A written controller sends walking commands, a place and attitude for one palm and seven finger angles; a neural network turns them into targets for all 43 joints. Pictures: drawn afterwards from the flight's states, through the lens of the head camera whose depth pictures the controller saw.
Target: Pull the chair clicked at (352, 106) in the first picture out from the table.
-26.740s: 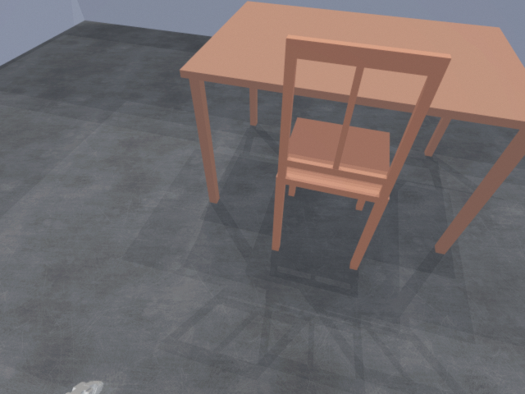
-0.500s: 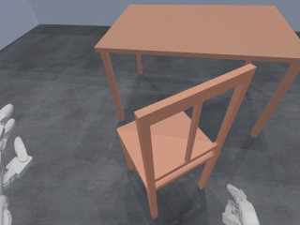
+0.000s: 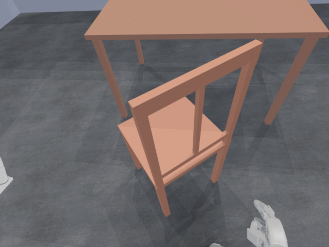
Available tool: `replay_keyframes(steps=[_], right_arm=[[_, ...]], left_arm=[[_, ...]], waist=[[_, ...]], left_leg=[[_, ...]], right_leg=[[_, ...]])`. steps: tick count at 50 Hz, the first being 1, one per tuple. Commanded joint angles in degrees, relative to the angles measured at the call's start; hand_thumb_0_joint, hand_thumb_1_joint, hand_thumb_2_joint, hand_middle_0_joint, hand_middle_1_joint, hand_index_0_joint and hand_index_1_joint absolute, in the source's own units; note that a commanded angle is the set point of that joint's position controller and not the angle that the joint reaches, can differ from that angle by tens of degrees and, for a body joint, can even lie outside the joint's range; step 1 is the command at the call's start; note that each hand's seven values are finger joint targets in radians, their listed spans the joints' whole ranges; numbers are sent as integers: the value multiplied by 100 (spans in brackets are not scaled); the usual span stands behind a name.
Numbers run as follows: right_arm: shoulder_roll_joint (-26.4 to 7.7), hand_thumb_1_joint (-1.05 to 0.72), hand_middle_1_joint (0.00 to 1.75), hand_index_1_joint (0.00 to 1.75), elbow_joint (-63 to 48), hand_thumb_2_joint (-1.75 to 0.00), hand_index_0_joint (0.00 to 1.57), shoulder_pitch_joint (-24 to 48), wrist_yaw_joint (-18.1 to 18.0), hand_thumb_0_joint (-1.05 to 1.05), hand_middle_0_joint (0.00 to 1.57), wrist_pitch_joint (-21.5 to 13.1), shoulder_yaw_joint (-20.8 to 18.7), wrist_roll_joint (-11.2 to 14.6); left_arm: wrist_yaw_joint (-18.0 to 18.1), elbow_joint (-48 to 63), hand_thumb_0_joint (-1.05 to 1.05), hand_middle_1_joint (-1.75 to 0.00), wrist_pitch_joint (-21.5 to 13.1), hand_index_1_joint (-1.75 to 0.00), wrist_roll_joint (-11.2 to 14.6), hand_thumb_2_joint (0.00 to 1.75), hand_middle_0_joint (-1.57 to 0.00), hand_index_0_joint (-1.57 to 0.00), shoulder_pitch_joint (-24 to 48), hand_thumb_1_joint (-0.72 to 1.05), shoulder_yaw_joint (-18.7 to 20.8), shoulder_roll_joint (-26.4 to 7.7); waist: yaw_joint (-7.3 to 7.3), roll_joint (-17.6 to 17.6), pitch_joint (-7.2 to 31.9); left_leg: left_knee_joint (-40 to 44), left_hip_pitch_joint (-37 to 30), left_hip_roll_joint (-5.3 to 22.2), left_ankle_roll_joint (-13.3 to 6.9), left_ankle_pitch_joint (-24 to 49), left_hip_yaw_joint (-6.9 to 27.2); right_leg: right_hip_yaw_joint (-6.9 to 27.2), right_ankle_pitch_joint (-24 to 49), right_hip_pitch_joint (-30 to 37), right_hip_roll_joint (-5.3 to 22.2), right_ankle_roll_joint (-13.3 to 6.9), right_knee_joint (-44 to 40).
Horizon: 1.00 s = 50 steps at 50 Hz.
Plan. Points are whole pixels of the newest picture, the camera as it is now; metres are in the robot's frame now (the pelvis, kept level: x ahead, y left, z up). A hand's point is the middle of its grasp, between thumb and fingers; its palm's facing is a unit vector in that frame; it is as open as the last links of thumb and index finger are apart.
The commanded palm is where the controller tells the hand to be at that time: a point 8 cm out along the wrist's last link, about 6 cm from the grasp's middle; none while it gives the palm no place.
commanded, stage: step back with the hand held close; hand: left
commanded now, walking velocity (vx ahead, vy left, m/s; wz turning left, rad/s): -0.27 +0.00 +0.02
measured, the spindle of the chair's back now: (197, 124) +0.48 -0.06 -0.04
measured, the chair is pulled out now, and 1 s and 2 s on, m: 0.45 0.45 0.45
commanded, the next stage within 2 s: stop stepping back and stand still in 1.88 s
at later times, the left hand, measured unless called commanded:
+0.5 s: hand out of the picture +0.16 +0.27 +0.17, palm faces +0.48 -0.69 -0.54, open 7.4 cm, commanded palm +0.10 +0.30 +0.18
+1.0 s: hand (9, 189) +0.18 +0.26 +0.17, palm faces +0.43 -0.71 -0.56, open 7.4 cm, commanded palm +0.11 +0.30 +0.18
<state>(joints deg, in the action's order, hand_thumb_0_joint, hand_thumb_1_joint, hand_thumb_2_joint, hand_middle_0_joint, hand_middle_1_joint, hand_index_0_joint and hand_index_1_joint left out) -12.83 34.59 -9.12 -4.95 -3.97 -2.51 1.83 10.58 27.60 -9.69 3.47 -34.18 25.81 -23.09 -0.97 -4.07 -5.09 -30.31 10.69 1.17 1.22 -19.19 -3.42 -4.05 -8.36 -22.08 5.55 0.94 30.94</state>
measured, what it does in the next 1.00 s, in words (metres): stands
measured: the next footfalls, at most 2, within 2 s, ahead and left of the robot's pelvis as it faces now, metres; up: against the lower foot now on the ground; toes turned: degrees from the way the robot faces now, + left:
right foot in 1.40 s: +0.05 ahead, -0.13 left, +0.00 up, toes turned +1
right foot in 1.84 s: -0.05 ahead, -0.15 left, +0.00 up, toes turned -1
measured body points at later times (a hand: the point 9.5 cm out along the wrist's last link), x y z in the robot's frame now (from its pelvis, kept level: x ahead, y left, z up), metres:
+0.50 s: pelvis -0.04 +0.00 +0.00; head +0.00 -0.03 +0.44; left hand +0.13 +0.30 +0.20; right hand +0.13 -0.24 -0.10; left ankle -0.03 +0.13 -0.73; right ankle +0.09 -0.13 -0.73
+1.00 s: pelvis -0.02 +0.00 -0.01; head +0.03 -0.01 +0.44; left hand +0.15 +0.30 +0.20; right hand +0.16 -0.24 -0.10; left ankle -0.03 +0.13 -0.73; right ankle +0.09 -0.13 -0.73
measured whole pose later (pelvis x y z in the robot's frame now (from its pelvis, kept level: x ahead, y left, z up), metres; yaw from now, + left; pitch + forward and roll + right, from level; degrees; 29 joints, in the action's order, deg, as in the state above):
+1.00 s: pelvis -0.02 +0.00 -0.01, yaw +1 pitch +3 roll +1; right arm -11.0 34.7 -8.3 -3.7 -6.9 -3.5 0.5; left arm 10.8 32.5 -14.0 2.0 -34.3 27.9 -25.0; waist 0.4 1.1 -4.3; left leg -35.0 18.9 1.2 1.3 -18.7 -1.9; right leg -3.3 -6.5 -28.2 4.7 0.5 32.3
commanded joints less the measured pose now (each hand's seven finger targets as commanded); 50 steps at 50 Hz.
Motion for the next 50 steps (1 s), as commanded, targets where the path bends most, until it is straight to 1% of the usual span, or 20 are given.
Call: replay_keyframes(steps=[1,3,4,7,8,10,17,20,24,27,28,31,33,35,39,42,43,45,48,50], right_arm=[[-581,-90,30,30,-909,-90,20,387,-66,0,20,-322,-112,10],[-597,-90,30,30,-933,-90,20,397,-74,0,20,-373,-88,3],[-592,-90,30,30,-950,-90,20,378,-69,0,20,-408,-47,-9],[-646,-90,30,30,-997,-90,20,350,-72,0,20,-492,-21,-29],[-660,-90,30,30,-1014,-90,20,371,-83,0,20,-518,-34,-28],[-652,-90,30,30,-1032,-90,20,315,-60,0,20,-558,-35,-29],[-641,-90,30,30,-994,-90,20,237,39,0,20,-583,-104,-57],[-652,-90,30,30,-985,-90,20,206,56,0,20,-588,-133,-51],[-615,-90,30,30,-924,-90,20,164,77,0,20,-584,-152,-62],[-641,-90,30,30,-920,-90,20,164,80,0,20,-619,-150,-85],[-644,-90,30,30,-899,-90,20,190,68,0,20,-632,-156,-97],[-653,-90,30,30,-897,-90,20,181,77,0,20,-672,-175,-99],[-601,-90,30,30,-852,-90,20,229,68,0,20,-685,-202,-103],[-570,-90,30,30,-845,-90,20,196,78,0,20,-707,-223,-117],[-512,-90,30,30,-717,-90,20,88,92,0,20,-668,-296,-144],[-487,-90,30,30,-673,-90,20,95,119,0,20,-593,-333,-139],[-491,-90,30,30,-664,-90,20,146,106,0,20,-576,-340,-143],[-508,-90,30,30,-723,-90,20,254,95,0,20,-534,-325,-125],[-506,-90,30,30,-814,-90,20,411,57,0,20,-532,-307,-115],[-503,-90,30,30,-836,-90,20,365,53,0,20,-557,-304,-130]], left_arm=[[165,739,0,-30,-193,-30,-27,90,-20,-20,199,90,601,-921],[187,833,0,-30,-193,-30,-72,90,-20,-20,469,90,617,-1064],[179,833,0,-30,-205,-30,-90,90,-20,-20,492,90,531,-991],[216,995,0,-30,-274,-30,-130,90,-20,-20,601,90,546,-1035],[234,1184,0,-30,-317,-30,-148,90,-20,-20,668,90,665,-1201],[233,1195,0,-30,-355,-30,-140,90,-20,-20,575,90,619,-1106],[232,1121,0,-30,-443,-30,-124,90,-20,-20,278,90,719,-1059],[231,1028,0,-30,-485,-30,-125,90,-20,-20,285,90,705,-1023],[233,980,0,-30,-484,-30,-115,90,-20,-20,321,90,681,-1013],[243,1213,0,-30,-540,-30,-125,90,-20,-20,380,90,682,-1030],[259,1287,0,-30,-564,-30,-143,90,-20,-20,402,90,773,-1129],[249,1560,0,-30,-638,-30,-140,90,-20,-20,285,90,756,-1034],[246,1569,0,-30,-657,-30,-135,90,-20,-20,225,90,884,-1119],[217,1708,0,-30,-716,-30,-123,90,-20,-20,195,90,882,-1065],[195,1535,0,-30,-724,-30,-80,90,-20,-20,142,90,891,-1034],[187,1429,0,-30,-697,-30,-73,90,-20,-20,8,90,923,-1052],[198,1388,0,-30,-686,-30,-73,90,-20,-20,-55,90,1004,-1096],[173,1410,0,-30,-692,-30,-72,90,-20,-20,-210,90,990,-1027],[143,1607,0,-30,-755,-30,-87,90,-20,-20,-210,90,1046,-1064],[104,1668,0,-30,-794,-30,-49,90,-20,-20,-148,90,985,-975]], waist=[[26,642,820],[6,727,599],[9,688,609],[-24,323,643],[-37,108,647],[-29,38,686],[-7,1,725],[9,168,634],[30,604,737],[24,366,816],[18,224,805],[18,-77,1008],[12,-96,1118],[25,-236,1193],[98,469,1329],[101,744,1509],[83,698,1470],[66,408,1444],[55,-417,1358],[69,-488,1303]], left_leg=[[534,928,356,-295,-786,410],[513,1014,324,-329,-982,428],[571,1026,342,-359,-1037,454],[853,1321,457,-429,-1219,597],[932,1441,500,-434,-1263,635],[880,1543,503,-438,-1187,636],[744,1751,476,-383,-1190,623],[720,1916,495,-381,-1347,658],[444,1680,381,-353,-1175,568],[578,1666,456,-406,-1299,652],[714,1796,523,-421,-1348,742],[876,1976,718,-479,-883,918],[774,1953,775,-449,-269,931],[639,1944,782,-424,-82,849],[-55,1436,423,-216,97,574],[-216,1028,300,-203,66,454],[-81,1034,338,-202,248,523],[325,1018,567,-300,603,730],[761,1532,1008,-448,1172,1055],[718,1711,1101,-468,1335,997]], right_leg=[[933,-872,799,484,-175,-883],[951,-1631,487,464,-177,-1144],[896,-1825,441,443,-160,-1139],[740,-1863,667,290,-82,-905],[735,-1789,772,257,-80,-846],[742,-1564,906,230,-75,-764],[850,-1300,969,268,-136,-773],[853,-1463,871,244,-152,-768],[939,-1465,667,364,-204,-967],[866,-1533,621,318,-175,-843],[801,-1459,703,259,-169,-702],[622,-540,1111,87,-105,-106],[594,185,1257,62,-110,148],[644,587,1294,110,-141,302],[1042,1216,998,550,-420,-283],[1115,1057,842,801,-518,-607],[1026,1056,845,757,-533,-569],[718,880,831,449,-348,-269],[340,980,1154,-32,-105,590],[348,804,1209,-92,-104,866]])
